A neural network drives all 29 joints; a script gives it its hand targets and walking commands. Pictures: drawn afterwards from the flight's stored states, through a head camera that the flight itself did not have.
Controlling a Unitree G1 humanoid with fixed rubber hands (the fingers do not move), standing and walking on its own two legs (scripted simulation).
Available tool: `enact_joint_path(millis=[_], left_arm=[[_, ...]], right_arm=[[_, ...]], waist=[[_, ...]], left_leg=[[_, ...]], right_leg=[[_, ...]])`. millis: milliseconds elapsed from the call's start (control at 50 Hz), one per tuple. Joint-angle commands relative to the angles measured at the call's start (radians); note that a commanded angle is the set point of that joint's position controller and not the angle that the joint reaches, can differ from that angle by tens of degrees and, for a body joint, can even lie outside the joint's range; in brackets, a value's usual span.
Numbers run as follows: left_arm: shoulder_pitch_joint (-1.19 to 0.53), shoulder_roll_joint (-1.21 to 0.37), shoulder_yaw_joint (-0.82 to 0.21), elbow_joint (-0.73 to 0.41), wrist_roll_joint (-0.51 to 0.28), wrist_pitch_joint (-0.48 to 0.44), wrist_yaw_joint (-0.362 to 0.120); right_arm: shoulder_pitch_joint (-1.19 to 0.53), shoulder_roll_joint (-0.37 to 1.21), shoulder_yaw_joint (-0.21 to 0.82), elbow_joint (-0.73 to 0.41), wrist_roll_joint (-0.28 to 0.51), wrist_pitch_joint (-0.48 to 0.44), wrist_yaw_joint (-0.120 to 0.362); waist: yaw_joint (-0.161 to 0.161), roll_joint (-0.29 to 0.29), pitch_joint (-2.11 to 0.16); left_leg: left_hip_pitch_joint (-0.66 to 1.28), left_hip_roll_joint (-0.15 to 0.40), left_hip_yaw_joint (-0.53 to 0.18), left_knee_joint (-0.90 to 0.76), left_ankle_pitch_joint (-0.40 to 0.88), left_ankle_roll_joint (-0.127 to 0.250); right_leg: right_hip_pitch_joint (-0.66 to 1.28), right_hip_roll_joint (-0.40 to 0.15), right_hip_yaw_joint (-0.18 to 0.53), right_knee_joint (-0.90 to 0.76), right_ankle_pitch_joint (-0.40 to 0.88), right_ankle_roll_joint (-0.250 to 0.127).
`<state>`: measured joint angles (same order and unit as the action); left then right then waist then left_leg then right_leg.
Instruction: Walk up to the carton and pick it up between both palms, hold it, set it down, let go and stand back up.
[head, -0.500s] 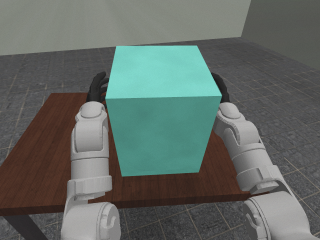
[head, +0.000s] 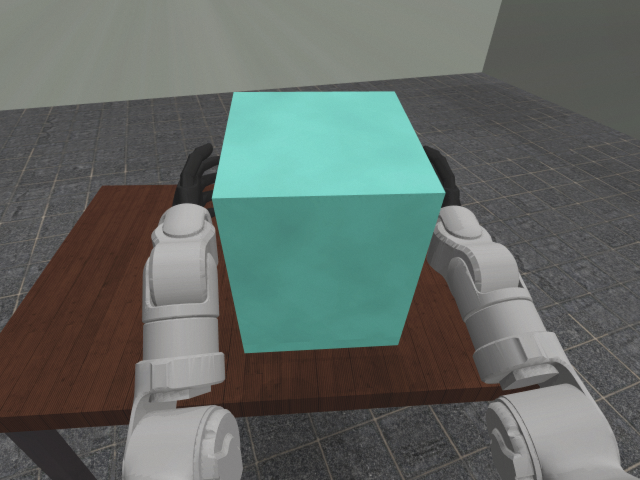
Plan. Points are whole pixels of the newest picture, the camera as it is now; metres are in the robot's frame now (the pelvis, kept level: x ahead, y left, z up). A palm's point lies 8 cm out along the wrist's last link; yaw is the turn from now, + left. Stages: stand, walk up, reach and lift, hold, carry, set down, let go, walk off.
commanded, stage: hold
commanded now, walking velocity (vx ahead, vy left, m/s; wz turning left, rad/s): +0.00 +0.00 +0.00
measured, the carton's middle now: (319, 223) +0.39 +0.00 +0.19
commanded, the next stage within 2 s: set down in 0.14 s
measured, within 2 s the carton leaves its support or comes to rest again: neither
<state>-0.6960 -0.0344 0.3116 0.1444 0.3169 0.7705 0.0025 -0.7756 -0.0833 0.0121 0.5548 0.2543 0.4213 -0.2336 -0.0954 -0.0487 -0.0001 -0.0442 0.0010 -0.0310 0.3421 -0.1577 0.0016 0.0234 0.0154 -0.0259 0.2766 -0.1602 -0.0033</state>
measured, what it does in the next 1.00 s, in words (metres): stands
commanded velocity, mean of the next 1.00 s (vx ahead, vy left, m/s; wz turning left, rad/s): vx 0.00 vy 0.00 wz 0.00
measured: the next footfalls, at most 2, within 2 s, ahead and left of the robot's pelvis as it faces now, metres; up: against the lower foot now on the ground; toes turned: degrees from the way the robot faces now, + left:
none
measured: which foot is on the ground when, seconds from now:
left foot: down 0.00-1.00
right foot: down 0.00-1.00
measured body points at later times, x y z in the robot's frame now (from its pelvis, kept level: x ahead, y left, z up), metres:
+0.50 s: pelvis +0.00 +0.00 +0.00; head -0.05 +0.03 +0.45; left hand +0.40 +0.15 +0.22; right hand +0.39 -0.14 +0.21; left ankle +0.03 +0.12 -0.75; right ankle +0.01 -0.11 -0.75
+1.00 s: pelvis +0.01 +0.00 +0.00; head -0.01 +0.04 +0.45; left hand +0.42 +0.14 +0.17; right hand +0.40 -0.16 +0.16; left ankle +0.03 +0.11 -0.75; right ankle +0.01 -0.11 -0.75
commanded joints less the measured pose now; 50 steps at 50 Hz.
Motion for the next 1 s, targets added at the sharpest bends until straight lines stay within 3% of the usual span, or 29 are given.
enact_joint_path(millis=[0, 120, 200, 260, 380, 440, 520, 600, 660, 740, 840, 980], left_arm=[[-0.724, -0.575, -0.505, -0.103, -0.17, -0.074, -0.14], [-0.705, -0.567, -0.5, -0.09, -0.166, -0.069, -0.144], [-0.746, -0.562, -0.491, -0.112, -0.186, -0.1, -0.167], [-0.745, -0.552, -0.458, -0.068, -0.157, -0.15, -0.176], [-0.616, -0.479, -0.293, 0.153, -0.023, -0.228, -0.224], [-0.573, -0.464, -0.262, 0.174, 0.002, -0.257, -0.243], [-0.579, -0.501, -0.34, 0.117, -0.037, -0.311, -0.232], [-0.622, -0.556, -0.459, 0.059, -0.09, -0.364, -0.195], [-0.629, -0.569, -0.507, 0.067, -0.114, -0.391, -0.168], [-0.623, -0.555, -0.506, 0.099, -0.109, -0.403, -0.153], [-0.577, -0.545, -0.454, 0.13, -0.09, -0.398, -0.157], [-0.53, -0.517, -0.375, 0.192, -0.05, -0.4, -0.172]], right_arm=[[-0.786, 0.664, 0.341, -0.317, 0.099, -0.064, 0.095], [-0.771, 0.667, 0.344, -0.318, 0.094, -0.06, 0.09], [-0.821, 0.677, 0.328, -0.347, 0.08, -0.103, 0.091], [-0.816, 0.652, 0.273, -0.323, 0.017, -0.165, 0.103], [-0.703, 0.574, 0.108, -0.116, -0.178, -0.312, 0.149], [-0.655, 0.559, 0.072, -0.073, -0.227, -0.376, 0.164], [-0.681, 0.554, 0.108, -0.143, -0.232, -0.469, 0.163], [-0.721, 0.558, 0.161, -0.201, -0.224, -0.532, 0.162], [-0.719, 0.549, 0.164, -0.207, -0.23, -0.552, 0.163], [-0.674, 0.546, 0.141, -0.137, -0.241, -0.544, 0.171], [-0.647, 0.568, 0.154, -0.11, -0.222, -0.531, 0.174], [-0.615, 0.562, 0.144, -0.078, -0.236, -0.522, 0.174]], waist=[[-0.002, 0.068, -0.419], [-0.005, 0.061, -0.409], [-0.009, 0.071, -0.443], [-0.01, 0.071, -0.445], [0.014, 0.032, -0.26], [0.022, 0.022, -0.223], [0.013, 0.043, -0.33], [-0.008, 0.067, -0.447], [-0.014, 0.079, -0.486], [-0.01, 0.086, -0.461], [0.024, 0.07, -0.451], [0.041, 0.038, -0.381]], left_leg=[[0.128, -0.04, 0.034, -0.021, 0.212, -0.015], [0.128, -0.042, 0.034, -0.018, 0.214, -0.015], [0.152, -0.04, 0.036, -0.004, 0.24, -0.011], [0.171, -0.038, 0.041, -0.013, 0.215, -0.013], [0.113, -0.028, 0.078, -0.098, 0.027, 0.018], [0.109, -0.031, 0.094, -0.102, 0.072, 0.016], [0.179, -0.031, 0.099, -0.043, 0.26, -0.013], [0.247, -0.027, 0.085, 0.006, 0.391, -0.042], [0.258, -0.017, 0.076, 0.021, 0.395, -0.055], [0.225, -0.014, 0.077, -0.004, 0.303, -0.049], [0.183, -0.02, 0.083, -0.017, 0.313, -0.04], [0.144, -0.025, 0.092, -0.038, 0.289, -0.031]], right_leg=[[0.039, 0.047, -0.025, -0.02, 0.169, 0.06], [0.054, 0.044, -0.023, -0.019, 0.186, 0.062], [0.074, 0.046, -0.028, -0.015, 0.241, 0.065], [0.062, 0.042, -0.047, -0.021, 0.211, 0.065], [0.053, 0.015, -0.081, -0.058, 0.027, 0.057], [0.091, 0.011, -0.092, -0.053, 0.084, 0.059], [0.14, 0.025, -0.107, -0.028, 0.232, 0.049], [0.12, 0.033, -0.115, -0.018, 0.302, 0.041], [0.089, 0.035, -0.118, -0.021, 0.274, 0.032], [0.079, 0.022, -0.107, -0.029, 0.225, 0.028], [0.143, 0.017, -0.098, -0.011, 0.32, 0.047], [0.176, 0.011, -0.091, -0.011, 0.37, 0.059]])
